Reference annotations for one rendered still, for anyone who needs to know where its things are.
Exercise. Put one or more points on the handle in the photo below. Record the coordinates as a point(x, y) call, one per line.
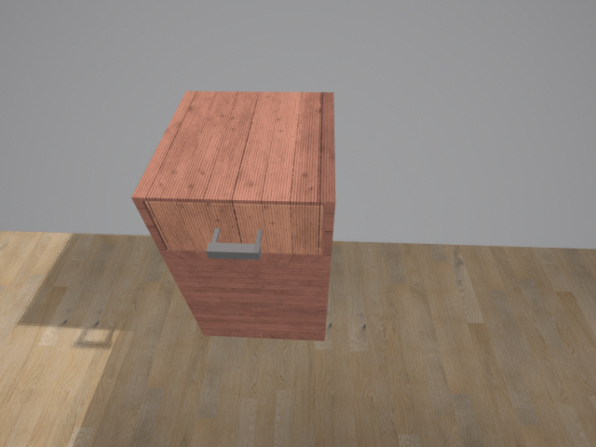
point(234, 250)

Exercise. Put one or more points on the drawer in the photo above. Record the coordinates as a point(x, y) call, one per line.
point(189, 226)

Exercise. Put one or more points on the cabinet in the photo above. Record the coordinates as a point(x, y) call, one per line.
point(249, 147)

